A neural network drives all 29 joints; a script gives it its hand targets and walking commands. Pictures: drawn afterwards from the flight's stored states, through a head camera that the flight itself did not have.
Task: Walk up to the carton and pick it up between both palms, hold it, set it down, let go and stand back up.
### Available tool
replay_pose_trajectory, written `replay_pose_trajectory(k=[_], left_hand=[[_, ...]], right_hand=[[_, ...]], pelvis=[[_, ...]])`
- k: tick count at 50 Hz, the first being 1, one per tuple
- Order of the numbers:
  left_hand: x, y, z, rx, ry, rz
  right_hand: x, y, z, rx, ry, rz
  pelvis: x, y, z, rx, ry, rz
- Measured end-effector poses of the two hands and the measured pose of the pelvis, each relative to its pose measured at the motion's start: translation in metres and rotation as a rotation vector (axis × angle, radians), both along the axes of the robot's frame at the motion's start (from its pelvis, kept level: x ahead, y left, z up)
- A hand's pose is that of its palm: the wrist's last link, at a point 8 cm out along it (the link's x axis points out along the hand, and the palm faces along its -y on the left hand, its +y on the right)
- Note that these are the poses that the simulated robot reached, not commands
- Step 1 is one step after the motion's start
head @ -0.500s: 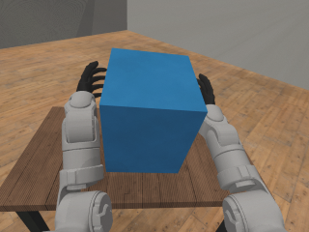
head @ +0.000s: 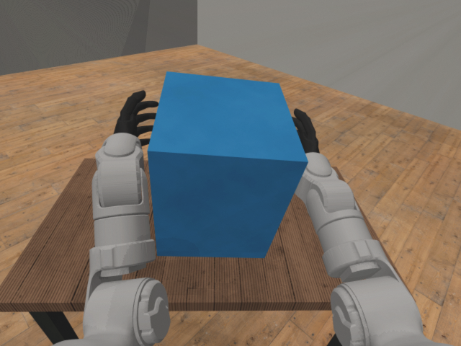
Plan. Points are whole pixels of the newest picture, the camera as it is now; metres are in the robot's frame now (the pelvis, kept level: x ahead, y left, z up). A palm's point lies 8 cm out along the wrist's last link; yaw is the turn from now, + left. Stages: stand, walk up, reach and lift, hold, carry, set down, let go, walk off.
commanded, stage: hold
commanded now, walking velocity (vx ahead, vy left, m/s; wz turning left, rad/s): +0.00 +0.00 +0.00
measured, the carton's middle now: (218, 169) +0.38 +0.02 +0.18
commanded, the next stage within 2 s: none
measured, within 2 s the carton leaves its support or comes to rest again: neither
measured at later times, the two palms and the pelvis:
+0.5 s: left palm (127, 145) +0.36 +0.16 +0.24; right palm (305, 154) +0.37 -0.13 +0.22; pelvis +0.01 +0.00 +0.00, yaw +1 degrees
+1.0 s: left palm (126, 142) +0.36 +0.16 +0.24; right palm (304, 151) +0.37 -0.13 +0.23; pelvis +0.01 +0.00 +0.00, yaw +1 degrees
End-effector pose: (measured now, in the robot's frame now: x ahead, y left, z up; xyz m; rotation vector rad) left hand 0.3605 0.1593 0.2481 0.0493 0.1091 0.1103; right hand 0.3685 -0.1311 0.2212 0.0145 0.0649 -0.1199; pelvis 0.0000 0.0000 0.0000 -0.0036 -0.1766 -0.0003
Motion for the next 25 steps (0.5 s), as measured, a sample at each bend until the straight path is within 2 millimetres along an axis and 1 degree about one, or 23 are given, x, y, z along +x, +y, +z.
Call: replay_pose_trajectory(k=[6,12,25], left_hand=[[0.000,0.006,-0.003,-0.003,-0.019,0.009],[0.001,0.005,-0.009,-0.004,-0.013,0.000],[-0.004,0.002,-0.008,0.004,-0.016,0.005]], right_hand=[[0.004,0.005,0.004,-0.006,-0.021,0.013],[0.003,0.004,0.002,-0.007,-0.014,0.005],[-0.001,0.001,0.001,0.001,-0.017,0.006]], pelvis=[[0.005,-0.001,0.000,-0.002,-0.001,0.013],[0.009,0.000,-0.001,-0.001,-0.006,0.017],[0.006,0.001,-0.001,-0.002,-0.008,0.009]])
